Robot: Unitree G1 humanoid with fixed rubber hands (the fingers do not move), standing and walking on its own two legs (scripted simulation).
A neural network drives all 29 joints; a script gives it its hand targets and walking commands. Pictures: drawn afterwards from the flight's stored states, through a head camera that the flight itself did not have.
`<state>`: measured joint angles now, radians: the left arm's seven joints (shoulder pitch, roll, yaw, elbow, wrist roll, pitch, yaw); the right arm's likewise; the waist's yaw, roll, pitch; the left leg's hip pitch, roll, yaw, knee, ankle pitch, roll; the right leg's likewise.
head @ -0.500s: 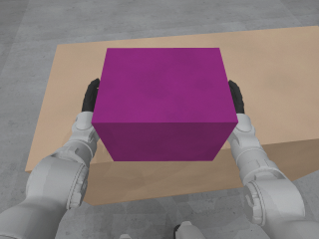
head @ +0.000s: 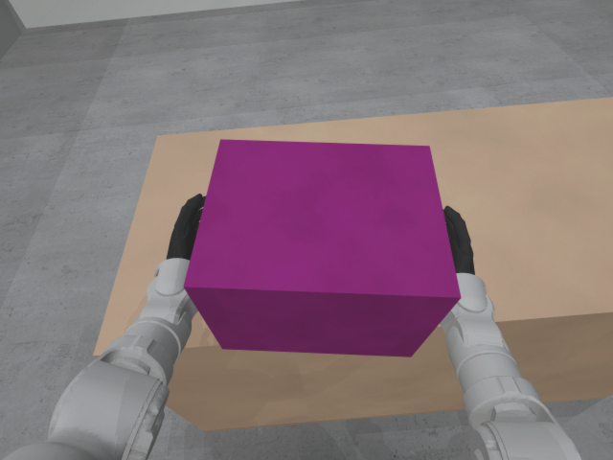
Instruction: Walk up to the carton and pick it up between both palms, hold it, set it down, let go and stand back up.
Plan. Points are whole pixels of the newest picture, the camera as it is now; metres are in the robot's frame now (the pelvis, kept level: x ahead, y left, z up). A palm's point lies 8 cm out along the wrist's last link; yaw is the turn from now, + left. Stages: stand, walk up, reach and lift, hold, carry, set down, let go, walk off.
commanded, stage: reach and lift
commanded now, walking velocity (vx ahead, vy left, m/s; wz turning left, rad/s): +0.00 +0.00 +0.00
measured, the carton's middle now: (320, 253) +0.39 -0.04 +0.03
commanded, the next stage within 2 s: none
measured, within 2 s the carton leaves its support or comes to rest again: neither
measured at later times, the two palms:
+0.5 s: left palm (168, 242) +0.38 +0.15 +0.10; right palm (466, 239) +0.35 -0.22 +0.09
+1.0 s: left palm (152, 228) +0.37 +0.16 +0.14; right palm (474, 211) +0.36 -0.22 +0.13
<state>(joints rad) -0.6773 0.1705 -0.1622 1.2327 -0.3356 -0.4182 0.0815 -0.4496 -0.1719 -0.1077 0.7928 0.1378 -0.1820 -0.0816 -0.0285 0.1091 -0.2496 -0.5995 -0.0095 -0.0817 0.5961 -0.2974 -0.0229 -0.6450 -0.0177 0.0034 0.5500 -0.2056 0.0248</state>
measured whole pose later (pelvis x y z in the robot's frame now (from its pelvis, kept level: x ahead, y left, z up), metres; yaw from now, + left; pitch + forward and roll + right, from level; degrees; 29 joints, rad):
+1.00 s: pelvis -0.02 -0.01 +0.02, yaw +1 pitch +7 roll +0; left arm -0.63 0.17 0.03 0.71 -0.17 0.20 0.13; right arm -0.57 -0.23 -0.09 0.63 0.16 0.24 -0.08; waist -0.02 0.02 -0.17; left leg -0.33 0.01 -0.11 0.36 -0.16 -0.04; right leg -0.36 0.00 -0.01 0.31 -0.08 0.01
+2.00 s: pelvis +0.00 -0.01 +0.02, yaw +0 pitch +0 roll -1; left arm -0.48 0.05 0.25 0.16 0.04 0.60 0.03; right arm -0.51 -0.22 -0.07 0.34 0.23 0.49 -0.11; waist -0.04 0.03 -0.11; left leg -0.15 0.02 -0.10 0.34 -0.20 -0.03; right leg -0.16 0.01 0.02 0.25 -0.09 0.01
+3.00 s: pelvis -0.01 -0.01 +0.02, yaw +2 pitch +0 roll -1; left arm -0.49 0.07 0.29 0.06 0.04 0.71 0.00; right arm -0.53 -0.20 -0.06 0.26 0.24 0.58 -0.14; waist -0.03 0.01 -0.10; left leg -0.15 0.01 -0.11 0.34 -0.19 -0.03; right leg -0.16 0.01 0.01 0.25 -0.09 0.01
